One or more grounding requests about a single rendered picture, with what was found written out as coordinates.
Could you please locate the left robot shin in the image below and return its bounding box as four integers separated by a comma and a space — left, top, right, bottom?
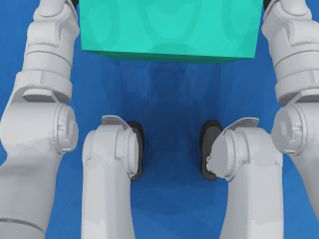
82, 116, 135, 176

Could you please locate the right robot forearm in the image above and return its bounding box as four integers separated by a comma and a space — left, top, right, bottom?
261, 0, 319, 106

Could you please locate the left robot forearm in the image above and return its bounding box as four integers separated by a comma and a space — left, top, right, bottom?
0, 0, 80, 150

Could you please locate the right robot upper arm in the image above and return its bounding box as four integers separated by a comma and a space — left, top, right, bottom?
271, 103, 319, 222

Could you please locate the carton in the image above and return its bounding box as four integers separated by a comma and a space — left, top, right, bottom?
79, 0, 263, 64

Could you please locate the left robot thigh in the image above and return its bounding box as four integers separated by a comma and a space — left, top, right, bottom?
81, 124, 139, 239

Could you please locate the left robot upper arm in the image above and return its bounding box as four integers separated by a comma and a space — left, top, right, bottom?
0, 102, 79, 239

